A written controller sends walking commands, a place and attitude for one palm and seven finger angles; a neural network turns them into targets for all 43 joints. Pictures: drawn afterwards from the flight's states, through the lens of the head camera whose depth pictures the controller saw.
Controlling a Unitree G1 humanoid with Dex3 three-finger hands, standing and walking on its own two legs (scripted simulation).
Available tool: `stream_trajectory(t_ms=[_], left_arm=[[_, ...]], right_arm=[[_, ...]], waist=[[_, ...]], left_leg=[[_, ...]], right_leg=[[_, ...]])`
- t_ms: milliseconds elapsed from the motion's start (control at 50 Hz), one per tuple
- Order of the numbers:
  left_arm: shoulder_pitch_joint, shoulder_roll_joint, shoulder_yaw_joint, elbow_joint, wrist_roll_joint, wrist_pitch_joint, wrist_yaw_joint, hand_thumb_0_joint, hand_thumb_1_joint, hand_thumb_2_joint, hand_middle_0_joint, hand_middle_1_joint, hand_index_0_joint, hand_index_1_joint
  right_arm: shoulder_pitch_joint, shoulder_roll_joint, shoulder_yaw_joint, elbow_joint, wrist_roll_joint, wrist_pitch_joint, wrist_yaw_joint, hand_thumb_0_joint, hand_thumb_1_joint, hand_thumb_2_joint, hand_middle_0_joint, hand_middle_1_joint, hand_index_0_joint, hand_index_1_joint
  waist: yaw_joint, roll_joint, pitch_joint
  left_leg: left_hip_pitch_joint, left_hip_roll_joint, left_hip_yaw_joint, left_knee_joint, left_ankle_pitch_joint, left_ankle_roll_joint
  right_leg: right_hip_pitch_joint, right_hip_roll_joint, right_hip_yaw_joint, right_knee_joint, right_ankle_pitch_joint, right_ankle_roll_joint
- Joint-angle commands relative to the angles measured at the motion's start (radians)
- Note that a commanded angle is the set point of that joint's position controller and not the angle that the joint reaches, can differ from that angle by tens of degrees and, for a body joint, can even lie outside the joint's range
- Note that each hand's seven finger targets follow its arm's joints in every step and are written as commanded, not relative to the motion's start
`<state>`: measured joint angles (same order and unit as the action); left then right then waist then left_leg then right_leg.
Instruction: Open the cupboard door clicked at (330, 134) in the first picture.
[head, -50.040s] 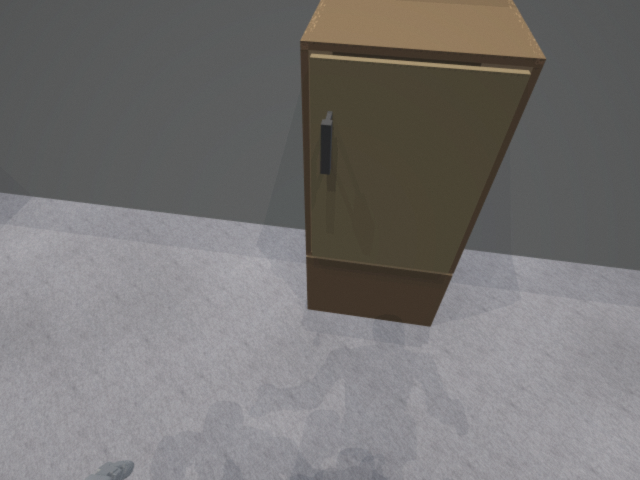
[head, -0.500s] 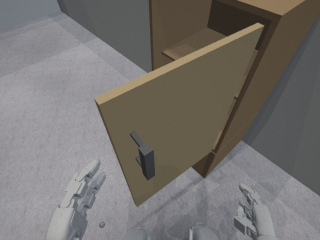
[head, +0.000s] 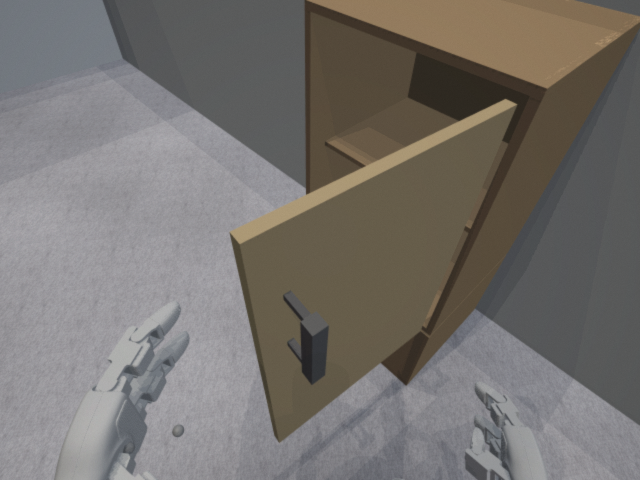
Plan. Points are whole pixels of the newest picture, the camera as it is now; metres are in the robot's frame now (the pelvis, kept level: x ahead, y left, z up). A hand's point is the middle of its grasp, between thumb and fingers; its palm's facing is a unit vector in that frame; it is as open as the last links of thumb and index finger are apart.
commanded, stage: draw the hand back to the body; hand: left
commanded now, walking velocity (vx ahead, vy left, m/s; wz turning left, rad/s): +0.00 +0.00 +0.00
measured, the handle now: (303, 338) +0.27 +0.05 +0.06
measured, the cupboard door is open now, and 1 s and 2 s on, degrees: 84 84 84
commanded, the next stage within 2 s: step back with the hand held close in 1.14 s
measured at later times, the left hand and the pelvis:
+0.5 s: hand (80, 349) +0.19 +0.22 +0.18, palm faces +0.34 -0.85 -0.40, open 12.3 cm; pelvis +0.01 +0.00 +0.04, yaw +0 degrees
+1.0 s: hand (56, 301) +0.20 +0.23 +0.22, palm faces +0.45 -0.81 -0.38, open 7.6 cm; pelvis +0.01 -0.03 +0.07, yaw -1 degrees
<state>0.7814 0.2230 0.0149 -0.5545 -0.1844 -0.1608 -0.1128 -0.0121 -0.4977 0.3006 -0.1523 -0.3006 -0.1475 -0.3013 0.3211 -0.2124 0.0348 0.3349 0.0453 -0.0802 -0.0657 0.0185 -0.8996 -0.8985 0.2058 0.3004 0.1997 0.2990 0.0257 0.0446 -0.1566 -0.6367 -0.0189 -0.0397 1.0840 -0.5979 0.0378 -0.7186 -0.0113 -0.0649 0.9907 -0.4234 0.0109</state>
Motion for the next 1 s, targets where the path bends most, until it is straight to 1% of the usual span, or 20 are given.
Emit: stream_trajectory(t_ms=[0,40,60,80,100,120,180,220,240,380,440,500,660,740,760,800,820,880,920,980], left_arm=[[-0.006,0.080,0.100,-0.278,-0.043,-0.081,0.003,0.000,-0.395,0.345,-0.154,-0.300,-0.154,-0.300],[-0.021,0.099,0.134,-0.248,-0.053,-0.066,-0.005,0.000,-0.325,0.375,-0.156,-0.300,-0.156,-0.300],[-0.009,0.261,0.181,-0.292,0.104,0.005,0.115,0.000,-0.290,0.390,-0.158,-0.300,-0.158,-0.300],[0.019,0.161,0.135,-0.297,0.114,0.047,0.161,0.000,-0.255,0.405,-0.159,-0.300,-0.159,-0.300],[0.021,0.139,0.121,-0.280,0.122,0.070,0.180,0.000,-0.220,0.420,-0.160,-0.300,-0.160,-0.300],[0.016,0.115,0.105,-0.264,0.133,0.086,0.193,0.000,-0.185,0.435,-0.161,-0.300,-0.161,-0.300],[-0.023,0.151,0.137,-0.256,0.149,0.106,0.220,0.000,-0.080,0.480,-0.165,-0.300,-0.165,-0.300],[-0.050,0.185,0.173,-0.264,0.154,0.107,0.235,0.000,-0.010,0.510,-0.168,-0.300,-0.168,-0.300],[-0.068,0.207,0.195,-0.267,0.157,0.107,0.242,0.000,0.025,0.525,-0.169,-0.300,-0.169,-0.300],[-0.184,0.234,0.258,-0.230,0.152,0.095,0.266,0.000,0.270,0.630,-0.178,-0.300,-0.178,-0.300],[-0.232,0.266,0.310,-0.194,0.148,0.085,0.271,0.000,0.375,0.675,-0.181,-0.300,-0.181,-0.300],[-0.260,0.266,0.340,-0.167,0.140,0.077,0.269,0.000,0.480,0.720,-0.185,-0.300,-0.185,-0.300],[-0.377,0.307,0.425,-0.112,0.127,0.050,0.267,0.000,0.760,0.840,-0.195,-0.300,-0.195,-0.300],[-0.439,0.349,0.479,-0.122,0.125,0.032,0.270,0.000,0.900,0.900,-0.200,-0.300,-0.200,-0.300],[-0.404,0.308,0.452,-0.080,0.123,0.036,0.264,0.000,0.900,0.900,-0.200,-0.300,-0.200,-0.300],[-0.369,0.274,0.423,-0.041,0.117,0.038,0.253,0.000,0.900,0.900,-0.200,-0.300,-0.200,-0.300],[-0.369,0.263,0.413,-0.032,0.116,0.038,0.248,0.000,0.900,0.900,-0.200,-0.300,-0.200,-0.300],[-0.379,0.275,0.420,-0.031,0.115,0.033,0.244,0.000,0.900,0.900,-0.200,-0.300,-0.200,-0.300],[-0.395,0.298,0.435,-0.060,0.118,0.026,0.247,0.000,0.900,0.900,-0.200,-0.300,-0.200,-0.300],[-0.406,0.318,0.450,-0.102,0.125,0.015,0.252,0.000,0.900,0.900,-0.200,-0.300,-0.200,-0.300]], right_arm=[[-0.091,-0.108,-0.051,-0.164,0.011,-0.096,-0.007,0.000,-0.900,-0.900,0.200,0.300,0.200,0.300],[-0.097,-0.114,-0.050,-0.145,0.013,-0.108,-0.007,0.000,-0.900,-0.900,0.200,0.300,0.200,0.300],[-0.070,-0.111,-0.061,-0.160,-0.004,-0.088,-0.039,0.000,-0.900,-0.900,0.200,0.300,0.200,0.300],[-0.063,-0.089,-0.050,-0.161,-0.011,-0.084,-0.044,0.000,-0.900,-0.900,0.200,0.300,0.200,0.300],[-0.062,-0.095,-0.051,-0.148,-0.013,-0.082,-0.043,0.000,-0.900,-0.900,0.200,0.300,0.200,0.300],[-0.061,-0.093,-0.047,-0.136,-0.013,-0.078,-0.040,0.000,-0.900,-0.900,0.200,0.300,0.200,0.300],[-0.070,-0.099,-0.047,-0.116,-0.017,-0.073,-0.040,0.000,-0.900,-0.900,0.200,0.300,0.200,0.300],[-0.081,-0.101,-0.044,-0.107,-0.020,-0.079,-0.044,0.000,-0.900,-0.900,0.200,0.300,0.200,0.300],[-0.093,-0.105,-0.043,-0.100,-0.020,-0.084,-0.048,0.000,-0.900,-0.900,0.200,0.300,0.200,0.300],[-0.121,-0.104,-0.027,-0.034,-0.023,-0.115,-0.054,0.000,-0.900,-0.900,0.200,0.300,0.200,0.300],[-0.144,-0.110,-0.029,-0.008,-0.023,-0.124,-0.055,0.000,-0.900,-0.900,0.200,0.300,0.200,0.300],[-0.161,-0.105,-0.029,0.016,-0.026,-0.131,-0.054,0.000,-0.900,-0.900,0.200,0.300,0.200,0.300],[-0.198,-0.107,-0.034,0.072,-0.029,-0.140,-0.049,0.000,-0.900,-0.900,0.200,0.300,0.200,0.300],[-0.212,-0.110,-0.039,0.098,-0.032,-0.148,-0.047,0.000,-0.900,-0.900,0.200,0.300,0.200,0.300],[-0.213,-0.106,-0.039,0.103,-0.032,-0.147,-0.044,0.000,-0.900,-0.900,0.200,0.300,0.200,0.300],[-0.215,-0.107,-0.046,0.108,-0.030,-0.139,-0.037,0.000,-0.900,-0.900,0.200,0.300,0.200,0.300],[-0.219,-0.111,-0.048,0.110,-0.029,-0.134,-0.034,0.000,-0.900,-0.900,0.200,0.300,0.200,0.300],[-0.229,-0.115,-0.053,0.112,-0.031,-0.125,-0.030,0.000,-0.900,-0.900,0.200,0.300,0.200,0.300],[-0.238,-0.112,-0.055,0.111,-0.031,-0.125,-0.034,0.000,-0.900,-0.900,0.200,0.300,0.200,0.300],[-0.241,-0.106,-0.050,0.117,-0.035,-0.134,-0.035,0.000,-0.900,-0.900,0.200,0.300,0.200,0.300]], waist=[[0.010,0.029,-0.053],[0.012,0.025,-0.045],[0.051,0.052,-0.083],[0.027,0.058,-0.037],[0.018,0.043,-0.018],[0.015,0.062,0.009],[0.017,0.004,0.010],[0.020,-0.023,-0.006],[0.027,-0.013,-0.005],[0.025,0.061,0.069],[0.033,0.001,0.080],[0.034,0.003,0.094],[0.040,0.020,0.123],[0.048,0.058,0.096],[0.043,0.050,0.118],[0.040,-0.016,0.129],[0.039,-0.021,0.142],[0.043,-0.034,0.130],[0.045,-0.023,0.106],[0.049,0.040,0.083]], left_leg=[[-0.011,0.005,-0.031,-0.274,0.308,-0.056],[0.002,0.007,-0.033,-0.284,0.341,-0.060],[0.009,0.038,-0.032,-0.340,0.398,-0.053],[0.015,0.028,-0.029,-0.347,0.417,-0.060],[0.016,0.033,-0.031,-0.349,0.437,-0.065],[0.035,0.038,-0.030,-0.354,0.473,-0.067],[0.097,0.047,-0.030,-0.375,0.550,-0.064],[0.123,0.046,-0.027,-0.398,0.534,-0.058],[0.136,0.046,-0.027,-0.414,0.536,-0.057],[0.204,0.041,-0.023,-0.511,0.452,-0.055],[0.215,0.039,-0.021,-0.544,0.419,-0.046],[0.244,0.031,0.000,-0.567,0.409,-0.038],[0.312,0.027,0.014,-0.628,0.420,-0.027],[0.355,0.024,0.022,-0.646,0.470,-0.027],[0.363,0.027,0.025,-0.652,0.476,-0.027],[0.373,0.029,0.032,-0.658,0.474,-0.021],[0.375,0.031,0.035,-0.662,0.469,-0.019],[0.386,0.031,0.035,-0.674,0.459,-0.014],[0.407,0.026,0.043,-0.670,0.454,-0.008],[0.423,0.023,0.042,-0.680,0.471,-0.013]], right_leg=[[0.202,0.034,-0.027,-0.135,0.128,-0.039],[0.225,0.034,-0.030,-0.146,0.159,-0.039],[0.291,0.007,0.033,-0.162,0.168,-0.046],[0.292,0.004,0.019,-0.179,0.177,-0.044],[0.295,0.002,0.014,-0.186,0.184,-0.042],[0.295,0.001,0.009,-0.195,0.197,-0.040],[0.333,0.003,0.005,-0.237,0.239,-0.035],[0.378,0.001,0.006,-0.260,0.247,-0.036],[0.397,-0.001,0.009,-0.271,0.250,-0.037],[0.452,-0.005,0.016,-0.357,0.212,-0.038],[0.499,-0.004,0.017,-0.394,0.211,-0.041],[0.532,-0.007,0.024,-0.427,0.235,-0.039],[0.594,-0.009,0.037,-0.503,0.259,-0.040],[0.633,-0.011,0.041,-0.523,0.310,-0.042],[0.624,-0.010,0.040,-0.527,0.315,-0.039],[0.625,-0.008,0.039,-0.545,0.313,-0.031],[0.622,-0.007,0.041,-0.553,0.308,-0.030],[0.641,-0.009,0.045,-0.569,0.296,-0.028],[0.650,-0.011,0.056,-0.581,0.290,-0.027],[0.671,-0.014,0.057,-0.579,0.311,-0.034]])
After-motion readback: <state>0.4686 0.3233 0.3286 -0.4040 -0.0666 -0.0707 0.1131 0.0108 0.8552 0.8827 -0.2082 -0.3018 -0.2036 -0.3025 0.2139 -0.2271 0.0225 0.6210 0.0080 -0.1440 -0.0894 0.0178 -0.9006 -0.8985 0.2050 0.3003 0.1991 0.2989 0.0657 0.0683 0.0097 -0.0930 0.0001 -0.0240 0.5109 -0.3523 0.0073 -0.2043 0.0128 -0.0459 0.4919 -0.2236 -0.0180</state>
